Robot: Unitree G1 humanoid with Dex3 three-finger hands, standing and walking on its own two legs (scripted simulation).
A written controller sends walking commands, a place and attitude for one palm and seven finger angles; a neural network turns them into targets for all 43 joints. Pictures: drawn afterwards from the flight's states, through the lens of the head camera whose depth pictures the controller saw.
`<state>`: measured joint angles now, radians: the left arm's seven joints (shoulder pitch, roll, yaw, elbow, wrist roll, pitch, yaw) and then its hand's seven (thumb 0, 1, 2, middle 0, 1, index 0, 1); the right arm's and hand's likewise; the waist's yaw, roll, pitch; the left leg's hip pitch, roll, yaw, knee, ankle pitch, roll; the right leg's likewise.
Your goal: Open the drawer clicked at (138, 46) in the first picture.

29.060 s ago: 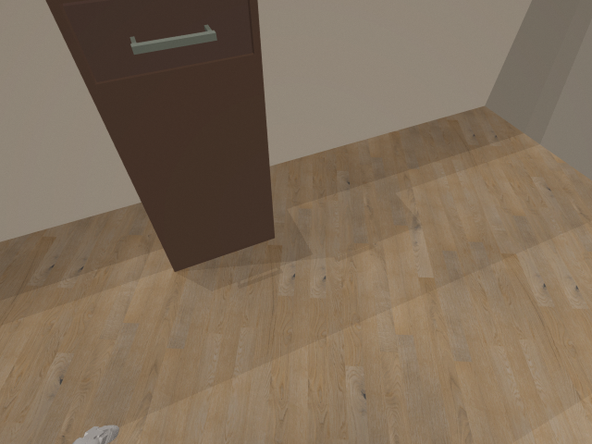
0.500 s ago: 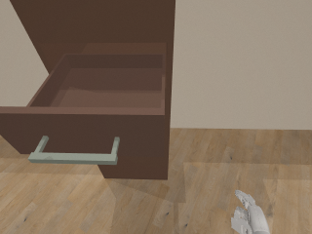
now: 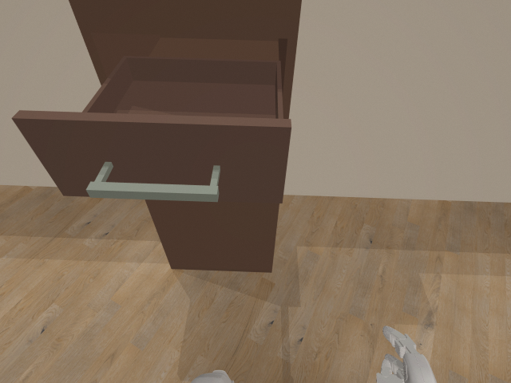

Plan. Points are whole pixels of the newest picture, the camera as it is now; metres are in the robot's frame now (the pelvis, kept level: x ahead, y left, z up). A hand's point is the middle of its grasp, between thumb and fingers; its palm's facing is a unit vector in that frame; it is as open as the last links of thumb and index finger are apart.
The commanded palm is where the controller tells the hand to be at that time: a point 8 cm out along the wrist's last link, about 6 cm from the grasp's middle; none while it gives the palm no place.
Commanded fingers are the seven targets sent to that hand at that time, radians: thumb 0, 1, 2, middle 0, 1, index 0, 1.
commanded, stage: step back with the hand held close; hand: left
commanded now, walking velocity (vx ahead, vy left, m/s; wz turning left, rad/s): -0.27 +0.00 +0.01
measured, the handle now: (157, 181) +0.36 +0.18 +0.14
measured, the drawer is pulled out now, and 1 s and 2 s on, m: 0.29 0.29 0.29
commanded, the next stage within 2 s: stop stepping back and stand still in 0.24 s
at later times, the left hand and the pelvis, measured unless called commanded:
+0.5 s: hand out of the picture +0.05 +0.26 +0.34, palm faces +0.60 -0.73 -0.34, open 7.4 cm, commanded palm +0.00 +0.31 +0.33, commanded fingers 0.00 0.90 0.90 -0.20 -0.30 -0.20 -0.30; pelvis -0.14 +0.04 +0.01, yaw -1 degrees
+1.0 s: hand out of the picture -0.03 +0.30 +0.35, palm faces +0.62 -0.74 -0.27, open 7.4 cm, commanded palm -0.08 +0.34 +0.33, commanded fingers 0.00 0.90 0.90 -0.20 -0.30 -0.20 -0.30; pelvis -0.22 +0.06 +0.01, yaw -2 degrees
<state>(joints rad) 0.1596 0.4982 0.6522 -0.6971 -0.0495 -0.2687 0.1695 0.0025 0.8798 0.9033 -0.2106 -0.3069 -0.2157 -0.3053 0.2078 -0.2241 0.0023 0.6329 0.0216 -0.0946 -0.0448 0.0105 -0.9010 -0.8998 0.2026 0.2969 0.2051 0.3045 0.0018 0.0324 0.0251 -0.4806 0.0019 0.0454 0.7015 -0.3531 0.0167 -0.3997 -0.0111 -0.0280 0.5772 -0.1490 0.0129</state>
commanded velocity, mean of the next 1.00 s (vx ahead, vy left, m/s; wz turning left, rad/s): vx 0.05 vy -0.03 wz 0.00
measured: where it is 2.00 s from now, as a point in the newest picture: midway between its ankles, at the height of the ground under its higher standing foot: outside the picture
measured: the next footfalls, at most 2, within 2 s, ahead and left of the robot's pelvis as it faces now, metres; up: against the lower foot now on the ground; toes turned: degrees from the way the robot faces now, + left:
right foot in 0.32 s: -0.13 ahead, -0.12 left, +0.00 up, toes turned -1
left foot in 0.50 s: -0.06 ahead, +0.13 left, +0.00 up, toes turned +0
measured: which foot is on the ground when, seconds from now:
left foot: down 0.00-0.30, up 0.32-0.48, down 0.50-0.78, up 0.80-1.00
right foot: down 0.00-0.06, up 0.08-0.30, down 0.32-0.52, up 0.54-0.76, down 0.78-1.00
